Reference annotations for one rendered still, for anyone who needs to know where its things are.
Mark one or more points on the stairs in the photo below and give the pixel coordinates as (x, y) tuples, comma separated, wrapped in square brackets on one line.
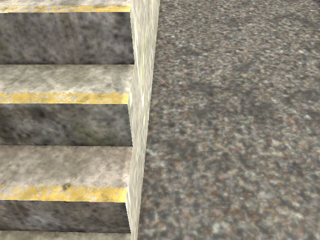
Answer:
[(75, 93)]

